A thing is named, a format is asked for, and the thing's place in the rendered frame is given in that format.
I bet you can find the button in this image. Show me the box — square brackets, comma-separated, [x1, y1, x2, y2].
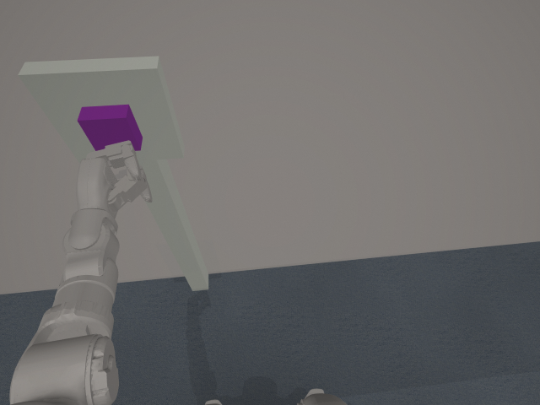
[78, 105, 143, 151]

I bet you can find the robot left upper arm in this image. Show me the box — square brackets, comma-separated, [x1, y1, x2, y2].
[11, 334, 119, 405]

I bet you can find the robot left hand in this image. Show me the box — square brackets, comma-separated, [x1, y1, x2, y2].
[76, 140, 152, 219]

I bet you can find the robot right shin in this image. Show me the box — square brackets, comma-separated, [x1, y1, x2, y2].
[306, 389, 324, 397]

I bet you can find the panel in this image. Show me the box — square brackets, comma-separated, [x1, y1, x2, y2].
[18, 56, 208, 291]

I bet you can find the robot left forearm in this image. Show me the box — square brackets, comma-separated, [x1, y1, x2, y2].
[9, 208, 120, 405]

